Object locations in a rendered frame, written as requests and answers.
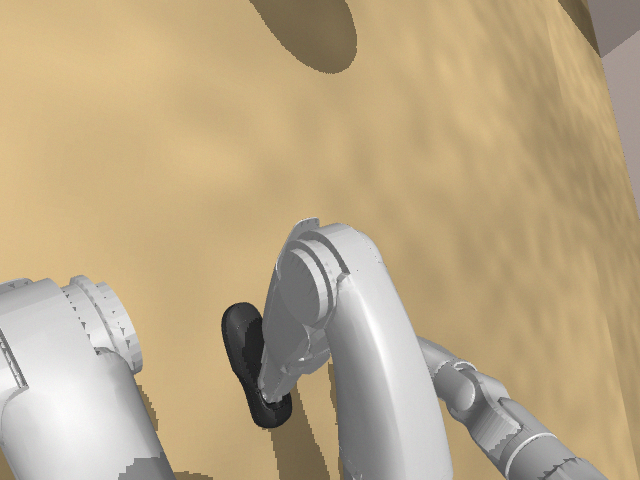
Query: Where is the right robot arm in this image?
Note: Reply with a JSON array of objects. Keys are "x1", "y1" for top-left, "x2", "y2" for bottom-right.
[{"x1": 433, "y1": 359, "x2": 609, "y2": 480}]

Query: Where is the right robot hand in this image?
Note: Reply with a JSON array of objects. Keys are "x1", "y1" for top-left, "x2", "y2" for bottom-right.
[{"x1": 416, "y1": 335, "x2": 459, "y2": 383}]

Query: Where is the right robot foot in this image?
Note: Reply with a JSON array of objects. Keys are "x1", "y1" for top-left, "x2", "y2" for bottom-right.
[{"x1": 221, "y1": 302, "x2": 292, "y2": 428}]

